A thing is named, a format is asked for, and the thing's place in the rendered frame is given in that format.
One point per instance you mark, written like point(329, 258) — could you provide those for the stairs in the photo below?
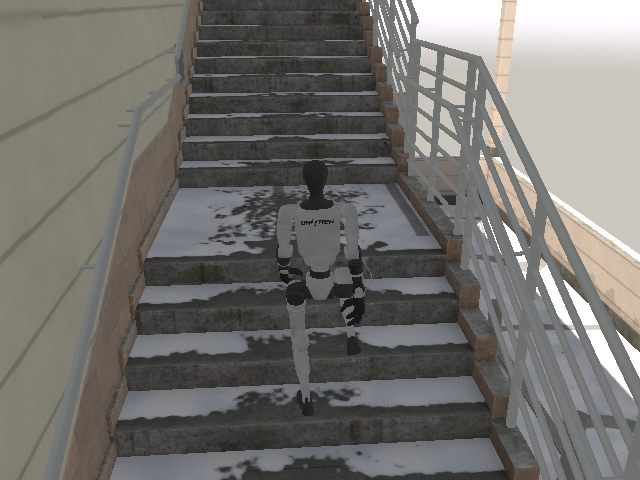
point(212, 385)
point(279, 83)

